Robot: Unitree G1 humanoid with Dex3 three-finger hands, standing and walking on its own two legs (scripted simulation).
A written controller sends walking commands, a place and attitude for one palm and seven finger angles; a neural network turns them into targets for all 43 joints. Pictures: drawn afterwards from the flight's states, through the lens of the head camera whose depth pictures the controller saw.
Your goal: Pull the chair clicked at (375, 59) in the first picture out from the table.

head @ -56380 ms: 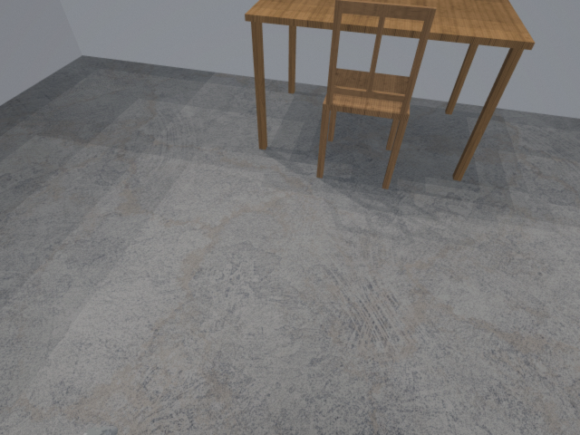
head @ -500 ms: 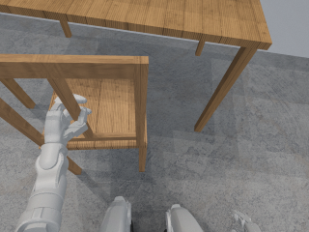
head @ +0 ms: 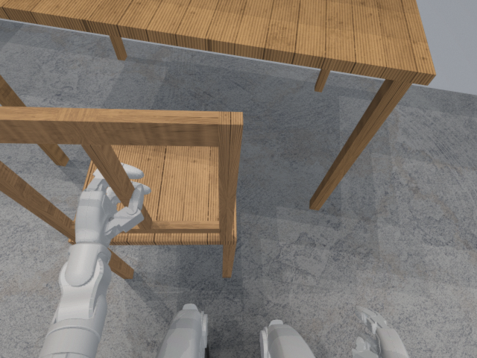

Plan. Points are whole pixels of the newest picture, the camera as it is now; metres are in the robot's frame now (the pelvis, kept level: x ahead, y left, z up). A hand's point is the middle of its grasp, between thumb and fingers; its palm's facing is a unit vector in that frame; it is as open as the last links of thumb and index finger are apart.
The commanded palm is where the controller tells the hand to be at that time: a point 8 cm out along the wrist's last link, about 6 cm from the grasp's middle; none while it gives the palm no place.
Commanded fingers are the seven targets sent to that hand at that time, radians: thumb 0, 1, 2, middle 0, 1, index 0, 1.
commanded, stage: step backward, pulling the chair out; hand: left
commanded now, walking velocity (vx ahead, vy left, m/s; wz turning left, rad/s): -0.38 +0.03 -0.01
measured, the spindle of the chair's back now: (126, 193) +0.38 +0.20 +0.01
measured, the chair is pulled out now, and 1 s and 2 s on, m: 0.20 0.31 0.39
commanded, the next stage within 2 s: none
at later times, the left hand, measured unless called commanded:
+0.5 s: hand (146, 226) +0.31 +0.15 +0.04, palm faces +0.02 -0.99 -0.13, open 5.3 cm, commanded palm +0.28 +0.20 +0.04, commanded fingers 0.00 0.90 0.90 -0.50 -1.45 -0.50 -1.45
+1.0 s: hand (145, 269) +0.25 +0.14 +0.04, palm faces +0.02 -0.99 -0.16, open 5.3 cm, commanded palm +0.23 +0.19 +0.04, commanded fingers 0.00 0.90 0.90 -0.50 -1.45 -0.50 -1.45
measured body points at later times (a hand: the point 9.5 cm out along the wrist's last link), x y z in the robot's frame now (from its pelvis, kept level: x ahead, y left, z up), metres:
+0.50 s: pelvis -0.02 +0.01 +0.10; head +0.05 +0.01 +0.55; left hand +0.31 +0.20 +0.05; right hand +0.08 -0.26 -0.01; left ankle +0.04 +0.10 -0.62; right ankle -0.02 -0.11 -0.62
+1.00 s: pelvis -0.07 +0.01 +0.10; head -0.02 +0.00 +0.55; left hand +0.24 +0.19 +0.05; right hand +0.03 -0.25 -0.02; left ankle +0.04 +0.10 -0.62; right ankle -0.02 -0.11 -0.62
